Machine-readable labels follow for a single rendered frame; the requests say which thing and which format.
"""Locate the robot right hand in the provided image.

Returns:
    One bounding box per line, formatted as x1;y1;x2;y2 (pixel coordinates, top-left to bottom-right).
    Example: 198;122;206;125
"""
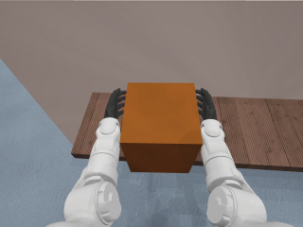
195;88;218;120

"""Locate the robot right forearm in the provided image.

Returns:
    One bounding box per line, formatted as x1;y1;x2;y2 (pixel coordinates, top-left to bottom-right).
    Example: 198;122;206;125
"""
201;119;267;219

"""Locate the robot left upper arm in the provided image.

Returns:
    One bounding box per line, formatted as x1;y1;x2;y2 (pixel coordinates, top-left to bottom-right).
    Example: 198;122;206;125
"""
45;181;122;227

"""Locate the table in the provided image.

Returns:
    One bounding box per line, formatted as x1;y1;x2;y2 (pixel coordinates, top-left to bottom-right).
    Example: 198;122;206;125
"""
71;92;303;172

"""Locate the robot right upper arm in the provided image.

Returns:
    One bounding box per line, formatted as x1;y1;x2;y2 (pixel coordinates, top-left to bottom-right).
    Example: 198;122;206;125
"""
206;185;294;227

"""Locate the robot left forearm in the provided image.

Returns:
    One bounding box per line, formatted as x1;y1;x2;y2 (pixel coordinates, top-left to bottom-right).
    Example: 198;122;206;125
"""
63;117;121;219

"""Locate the carton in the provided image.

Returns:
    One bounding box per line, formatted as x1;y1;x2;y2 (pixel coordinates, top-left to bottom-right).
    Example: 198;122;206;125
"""
119;82;203;173

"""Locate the robot left hand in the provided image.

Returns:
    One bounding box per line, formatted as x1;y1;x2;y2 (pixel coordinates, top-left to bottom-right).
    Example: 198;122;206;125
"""
104;88;127;119

